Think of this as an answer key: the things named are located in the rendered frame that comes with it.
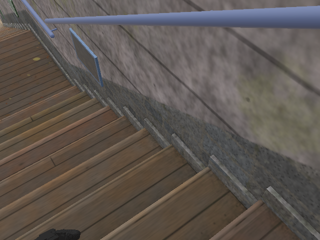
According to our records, stairs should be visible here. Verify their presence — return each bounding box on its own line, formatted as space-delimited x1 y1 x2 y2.
0 26 27 41
0 85 300 240

